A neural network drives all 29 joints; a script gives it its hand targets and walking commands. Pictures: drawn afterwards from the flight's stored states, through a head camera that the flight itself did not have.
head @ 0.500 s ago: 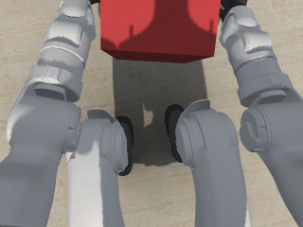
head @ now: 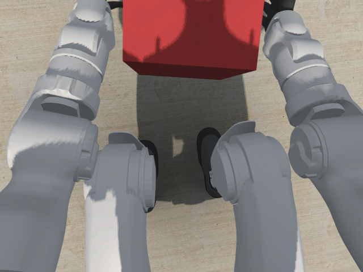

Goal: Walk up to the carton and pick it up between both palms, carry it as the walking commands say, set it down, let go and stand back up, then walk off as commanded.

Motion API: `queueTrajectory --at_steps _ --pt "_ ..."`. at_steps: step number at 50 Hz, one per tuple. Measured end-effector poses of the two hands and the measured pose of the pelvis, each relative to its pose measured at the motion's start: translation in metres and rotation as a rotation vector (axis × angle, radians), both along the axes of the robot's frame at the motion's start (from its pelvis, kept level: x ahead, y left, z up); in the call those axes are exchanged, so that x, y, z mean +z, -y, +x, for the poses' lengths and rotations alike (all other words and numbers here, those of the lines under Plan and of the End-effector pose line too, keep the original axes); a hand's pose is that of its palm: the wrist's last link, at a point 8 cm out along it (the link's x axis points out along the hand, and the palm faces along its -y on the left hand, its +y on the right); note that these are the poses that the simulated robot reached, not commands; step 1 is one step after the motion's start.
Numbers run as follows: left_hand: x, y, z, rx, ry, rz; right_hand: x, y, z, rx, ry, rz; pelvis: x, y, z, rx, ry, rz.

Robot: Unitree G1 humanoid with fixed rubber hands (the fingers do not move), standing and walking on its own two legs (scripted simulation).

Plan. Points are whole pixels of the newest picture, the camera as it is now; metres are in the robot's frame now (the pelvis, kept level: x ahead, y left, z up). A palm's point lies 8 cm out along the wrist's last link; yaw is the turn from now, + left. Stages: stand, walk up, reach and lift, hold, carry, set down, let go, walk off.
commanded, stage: set down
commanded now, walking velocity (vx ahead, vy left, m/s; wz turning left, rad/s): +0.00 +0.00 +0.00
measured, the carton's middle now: (187, 16) +0.54 -0.04 -0.23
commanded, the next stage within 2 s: none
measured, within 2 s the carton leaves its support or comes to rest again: neither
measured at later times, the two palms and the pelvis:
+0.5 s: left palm out of the picture +0.55 +0.12 -0.16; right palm (275, 20) +0.51 -0.18 -0.16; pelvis +0.02 +0.00 +0.00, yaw +0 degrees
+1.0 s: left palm out of the picture +0.55 +0.12 -0.17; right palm (274, 22) +0.51 -0.18 -0.16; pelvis +0.02 +0.00 +0.00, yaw +0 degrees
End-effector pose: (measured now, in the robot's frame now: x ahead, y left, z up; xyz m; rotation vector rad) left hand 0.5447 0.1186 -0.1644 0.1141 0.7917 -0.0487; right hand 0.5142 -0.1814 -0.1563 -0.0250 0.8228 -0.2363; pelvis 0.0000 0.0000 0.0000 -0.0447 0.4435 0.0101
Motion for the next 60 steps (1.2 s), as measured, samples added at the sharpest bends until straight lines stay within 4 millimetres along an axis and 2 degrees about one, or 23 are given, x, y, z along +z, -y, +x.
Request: queueTrajectory --at_steps 6,22,49,60 --pt "-0.001 0.0 0.001 -0.007 -0.001 -0.006 -0.002 0.0 -0.001 -0.011 -0.002 0.009 -0.002 -0.002 0.001 0.001 -0.002 -0.006" --pt "0.001 -0.002 0.005 -0.026 -0.017 0.0 -0.005 -0.002 -0.006 -0.021 -0.024 0.022 -0.002 -0.002 0.02 0.0 -0.113 -0.006" --pt "-0.002 -0.004 0.005 -0.04 -0.006 -0.019 -0.006 -0.002 -0.007 -0.015 -0.019 0.02 -0.005 -0.004 0.016 -0.001 -0.081 -0.012" --pt "-0.006 -0.006 0.003 -0.033 0.012 -0.031 -0.009 -0.001 -0.01 -0.021 -0.011 0.037 0.001 -0.004 0.014 0.001 -0.084 -0.011"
